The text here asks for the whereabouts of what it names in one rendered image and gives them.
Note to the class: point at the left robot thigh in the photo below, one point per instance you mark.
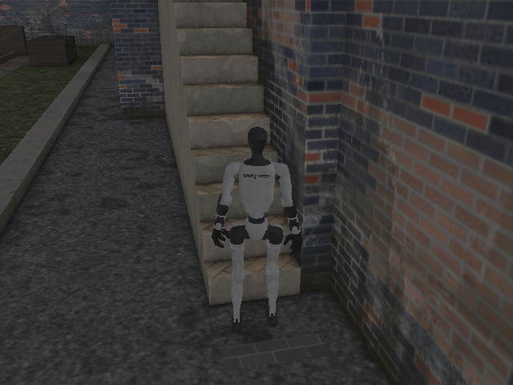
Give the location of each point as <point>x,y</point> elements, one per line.
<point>237,241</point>

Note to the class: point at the robot right forearm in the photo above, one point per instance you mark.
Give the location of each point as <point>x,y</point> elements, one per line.
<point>292,218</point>

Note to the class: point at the robot right hand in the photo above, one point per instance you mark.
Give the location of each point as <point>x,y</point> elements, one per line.
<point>297,244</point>

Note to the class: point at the robot left hand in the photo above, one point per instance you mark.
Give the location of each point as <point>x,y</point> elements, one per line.
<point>217,234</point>

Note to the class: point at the right robot upper arm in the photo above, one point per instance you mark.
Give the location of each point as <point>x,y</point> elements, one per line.
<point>285,183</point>

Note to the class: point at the humanoid robot head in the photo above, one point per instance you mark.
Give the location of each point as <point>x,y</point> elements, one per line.
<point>257,139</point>

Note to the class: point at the robot left forearm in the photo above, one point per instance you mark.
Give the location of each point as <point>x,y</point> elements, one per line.
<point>220,215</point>

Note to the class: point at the left robot upper arm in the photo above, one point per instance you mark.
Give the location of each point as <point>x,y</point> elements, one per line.
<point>228,181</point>

